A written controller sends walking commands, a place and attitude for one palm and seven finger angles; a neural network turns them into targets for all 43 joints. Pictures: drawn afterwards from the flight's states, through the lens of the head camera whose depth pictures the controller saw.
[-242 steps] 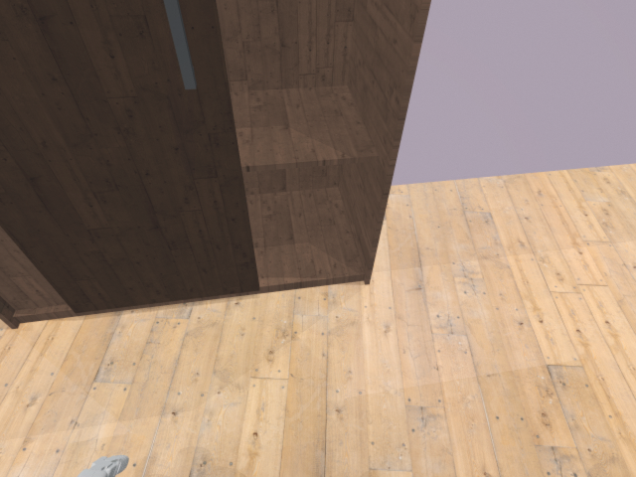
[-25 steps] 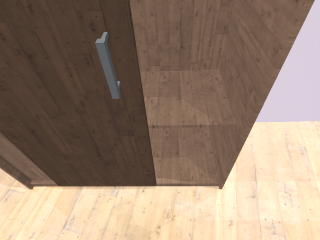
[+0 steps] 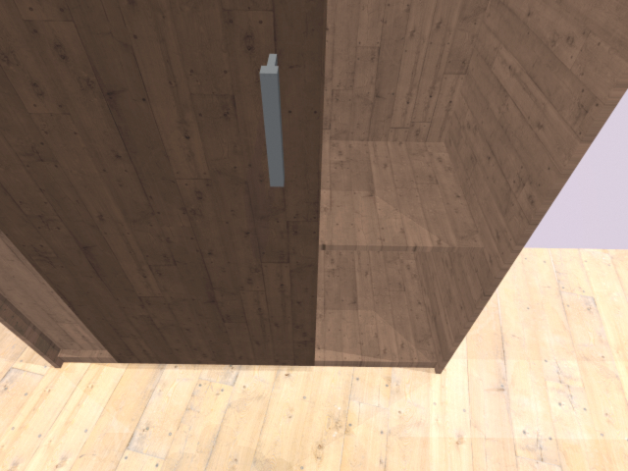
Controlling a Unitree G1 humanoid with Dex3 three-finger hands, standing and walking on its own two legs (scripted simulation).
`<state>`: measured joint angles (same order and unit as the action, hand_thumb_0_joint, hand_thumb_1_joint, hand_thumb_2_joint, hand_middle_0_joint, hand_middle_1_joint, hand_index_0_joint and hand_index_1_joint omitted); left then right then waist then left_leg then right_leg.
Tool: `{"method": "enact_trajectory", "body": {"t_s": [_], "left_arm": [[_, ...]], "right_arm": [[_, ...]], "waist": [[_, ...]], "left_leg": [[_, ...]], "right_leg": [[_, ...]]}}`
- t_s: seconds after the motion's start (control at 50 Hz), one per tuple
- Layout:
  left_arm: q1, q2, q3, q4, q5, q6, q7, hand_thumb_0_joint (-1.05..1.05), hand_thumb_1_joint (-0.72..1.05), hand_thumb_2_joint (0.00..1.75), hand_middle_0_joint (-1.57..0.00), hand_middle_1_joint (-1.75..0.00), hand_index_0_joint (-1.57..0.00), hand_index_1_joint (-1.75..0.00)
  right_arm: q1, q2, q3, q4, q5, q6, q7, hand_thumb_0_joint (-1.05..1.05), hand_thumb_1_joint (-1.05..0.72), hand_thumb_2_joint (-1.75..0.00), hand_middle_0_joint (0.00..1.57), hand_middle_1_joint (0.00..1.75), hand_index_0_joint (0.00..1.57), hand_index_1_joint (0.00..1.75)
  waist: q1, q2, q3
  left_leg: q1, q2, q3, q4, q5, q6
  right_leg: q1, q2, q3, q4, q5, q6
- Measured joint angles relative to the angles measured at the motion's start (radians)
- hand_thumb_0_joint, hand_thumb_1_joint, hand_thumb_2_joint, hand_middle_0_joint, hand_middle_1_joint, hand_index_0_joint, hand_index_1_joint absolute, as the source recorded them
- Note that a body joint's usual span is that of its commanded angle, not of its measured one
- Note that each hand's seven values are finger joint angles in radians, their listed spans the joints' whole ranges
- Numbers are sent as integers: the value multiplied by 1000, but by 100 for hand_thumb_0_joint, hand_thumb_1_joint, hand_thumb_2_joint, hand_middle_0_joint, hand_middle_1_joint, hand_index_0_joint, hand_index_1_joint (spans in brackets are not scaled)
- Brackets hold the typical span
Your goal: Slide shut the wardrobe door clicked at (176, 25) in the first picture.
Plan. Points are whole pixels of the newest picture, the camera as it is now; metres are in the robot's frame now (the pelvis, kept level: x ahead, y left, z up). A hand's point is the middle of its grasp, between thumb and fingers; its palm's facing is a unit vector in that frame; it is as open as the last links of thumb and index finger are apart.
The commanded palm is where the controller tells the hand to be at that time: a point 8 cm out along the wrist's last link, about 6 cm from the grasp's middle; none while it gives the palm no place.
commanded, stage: come to a stop and stand still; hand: left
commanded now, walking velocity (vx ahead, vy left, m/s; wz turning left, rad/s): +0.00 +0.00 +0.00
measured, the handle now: (275, 124) +0.52 +0.10 +0.18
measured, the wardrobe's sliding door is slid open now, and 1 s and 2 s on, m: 0.40 0.40 0.40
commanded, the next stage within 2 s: look again from close up in 0.22 s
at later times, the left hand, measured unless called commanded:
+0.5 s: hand out of the picture -0.01 +0.18 -0.18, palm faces +0.00 -0.98 -0.20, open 7.4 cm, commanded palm none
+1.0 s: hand out of the picture -0.01 +0.16 -0.18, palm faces +0.01 -0.98 -0.18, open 7.4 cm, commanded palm none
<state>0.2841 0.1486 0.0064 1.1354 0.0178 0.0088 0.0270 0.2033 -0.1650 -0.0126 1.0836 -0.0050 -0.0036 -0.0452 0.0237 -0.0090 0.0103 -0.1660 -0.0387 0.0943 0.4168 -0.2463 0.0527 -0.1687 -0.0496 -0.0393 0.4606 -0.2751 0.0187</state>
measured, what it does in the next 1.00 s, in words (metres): stands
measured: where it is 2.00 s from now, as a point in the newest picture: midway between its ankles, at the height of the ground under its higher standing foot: outside the picture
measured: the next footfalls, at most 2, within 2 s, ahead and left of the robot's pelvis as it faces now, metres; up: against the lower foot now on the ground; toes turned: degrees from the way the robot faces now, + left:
none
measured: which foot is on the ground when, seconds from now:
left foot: down 0.00-1.00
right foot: down 0.00-1.00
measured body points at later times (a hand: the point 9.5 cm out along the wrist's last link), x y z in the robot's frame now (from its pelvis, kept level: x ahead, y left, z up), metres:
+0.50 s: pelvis -0.01 +0.01 +0.00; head +0.01 +0.00 +0.44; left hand -0.01 +0.23 -0.16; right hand -0.02 -0.20 -0.17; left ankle -0.01 +0.08 -0.74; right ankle -0.02 -0.13 -0.74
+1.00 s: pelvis +0.00 -0.01 +0.00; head +0.01 +0.00 +0.45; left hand -0.01 +0.21 -0.16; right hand +0.01 -0.23 -0.16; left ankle -0.01 +0.08 -0.74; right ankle -0.02 -0.13 -0.74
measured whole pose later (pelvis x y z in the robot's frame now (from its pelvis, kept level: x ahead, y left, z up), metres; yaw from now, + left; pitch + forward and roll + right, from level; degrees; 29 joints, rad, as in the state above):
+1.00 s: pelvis +0.00 -0.01 +0.00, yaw +0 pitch -1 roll +0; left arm 0.30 0.15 -0.02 1.11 0.02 -0.01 0.03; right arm 0.27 -0.16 0.02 1.12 -0.01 -0.03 -0.03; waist 0.00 -0.01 0.02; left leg -0.18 -0.02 0.09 0.44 -0.25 0.04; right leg -0.18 -0.03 -0.04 0.47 -0.28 0.01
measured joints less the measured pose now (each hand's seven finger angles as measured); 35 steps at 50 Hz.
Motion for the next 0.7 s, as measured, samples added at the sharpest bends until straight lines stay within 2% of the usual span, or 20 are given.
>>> {"method": "enact_trajectory", "body": {"t_s": [0.12,0.32,0.44,0.56,0.7], "left_arm": [[-10,-8,-8,12,-3,-8,6,1,91,89,-19,-29,-20,-30],[-16,2,-7,19,-8,-3,7,1,91,89,-19,-29,-20,-30],[-10,-4,-27,-18,-2,-31,12,1,91,89,-19,-30,-20,-30],[10,-8,-27,-20,-5,-26,9,1,91,89,-19,-30,-20,-30],[23,-8,-25,-26,-3,-20,10,1,91,89,-19,-29,-20,-30]], "right_arm": [[32,0,9,37,-3,-6,5,0,-94,-89,20,30,20,30],[106,34,25,85,-4,-6,5,1,-91,-89,20,30,20,30],[123,24,35,13,-15,-11,25,1,-91,-89,20,30,20,30],[124,16,37,-3,-14,-20,21,1,-91,-89,20,30,20,30],[102,-3,32,7,-12,-18,18,2,-92,-89,20,30,20,30]], "waist": [[-17,2,-6],[-27,-17,3],[-42,18,35],[-33,46,14],[-24,41,-9]], "left_leg": [[26,4,2,-42,19,1],[43,3,1,-66,31,2],[-55,11,-11,64,-20,12],[-55,-1,-7,89,-38,18],[-26,-4,5,63,-32,15]], "right_leg": [[31,7,1,-56,21,3],[50,8,0,-86,36,4],[-24,8,-13,5,3,2],[-32,-5,-8,50,-26,10],[-21,-8,5,53,-31,10]]}}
